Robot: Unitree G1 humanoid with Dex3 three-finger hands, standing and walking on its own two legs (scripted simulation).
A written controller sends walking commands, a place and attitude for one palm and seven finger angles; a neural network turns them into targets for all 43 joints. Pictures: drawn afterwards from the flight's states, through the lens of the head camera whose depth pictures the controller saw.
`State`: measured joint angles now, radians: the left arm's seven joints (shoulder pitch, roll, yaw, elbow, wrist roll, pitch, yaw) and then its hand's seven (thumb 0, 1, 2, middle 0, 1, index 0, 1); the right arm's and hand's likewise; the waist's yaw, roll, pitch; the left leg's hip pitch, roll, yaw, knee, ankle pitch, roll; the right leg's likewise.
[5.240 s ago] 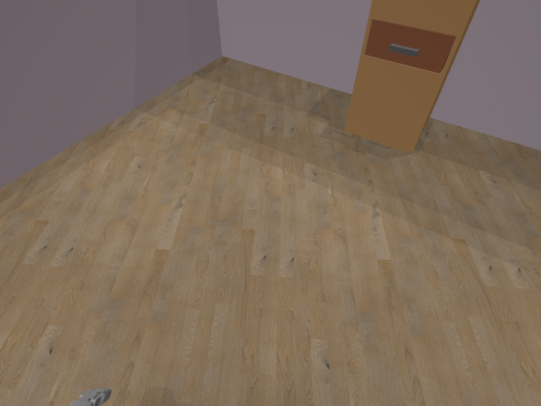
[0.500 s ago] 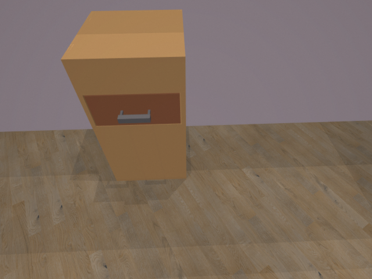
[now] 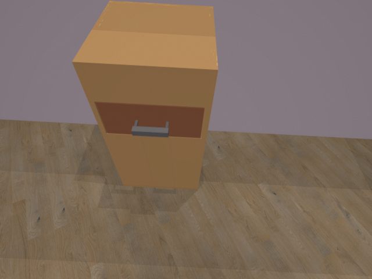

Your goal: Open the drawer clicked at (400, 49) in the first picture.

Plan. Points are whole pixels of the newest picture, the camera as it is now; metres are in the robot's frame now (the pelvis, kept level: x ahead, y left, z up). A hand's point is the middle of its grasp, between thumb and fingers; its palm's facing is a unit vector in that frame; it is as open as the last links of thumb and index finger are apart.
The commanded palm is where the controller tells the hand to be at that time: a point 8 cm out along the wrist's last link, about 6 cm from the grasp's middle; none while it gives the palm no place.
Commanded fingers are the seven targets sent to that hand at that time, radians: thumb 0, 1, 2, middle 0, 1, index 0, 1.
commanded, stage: take the last steps up to it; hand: left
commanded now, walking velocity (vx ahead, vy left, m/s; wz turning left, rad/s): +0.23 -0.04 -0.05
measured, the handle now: (151, 127) +0.63 +0.17 -0.18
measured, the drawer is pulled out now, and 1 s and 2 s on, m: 0.00 0.00 0.00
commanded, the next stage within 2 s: come to a stop and stand still in 0.18 s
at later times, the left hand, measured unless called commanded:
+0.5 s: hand (131, 251) +0.20 +0.15 -0.16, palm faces +0.04 -0.97 -0.24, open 7.2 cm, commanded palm none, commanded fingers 0.00 0.90 0.90 -0.20 -0.30 -0.20 -0.30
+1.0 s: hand (133, 255) +0.19 +0.15 -0.16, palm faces -0.01 -0.96 -0.29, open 7.4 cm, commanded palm none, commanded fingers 0.00 0.90 0.90 -0.20 -0.30 -0.20 -0.30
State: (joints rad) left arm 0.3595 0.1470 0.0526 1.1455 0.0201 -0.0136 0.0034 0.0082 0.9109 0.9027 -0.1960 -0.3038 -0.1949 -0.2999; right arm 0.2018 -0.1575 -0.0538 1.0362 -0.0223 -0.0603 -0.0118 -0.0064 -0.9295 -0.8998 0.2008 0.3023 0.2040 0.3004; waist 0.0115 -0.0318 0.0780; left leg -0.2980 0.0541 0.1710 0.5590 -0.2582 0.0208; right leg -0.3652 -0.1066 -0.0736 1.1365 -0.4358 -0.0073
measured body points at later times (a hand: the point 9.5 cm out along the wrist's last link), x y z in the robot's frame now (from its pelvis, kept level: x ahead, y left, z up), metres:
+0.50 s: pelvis +0.15 -0.03 +0.01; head +0.19 -0.04 +0.46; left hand +0.20 +0.20 -0.14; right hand +0.17 -0.26 -0.16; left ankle +0.17 +0.09 -0.71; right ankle +0.15 -0.12 -0.73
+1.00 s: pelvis +0.12 -0.06 +0.00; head +0.15 -0.08 +0.45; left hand +0.19 +0.20 -0.14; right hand +0.19 -0.29 -0.16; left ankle +0.19 +0.09 -0.73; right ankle +0.08 -0.17 -0.73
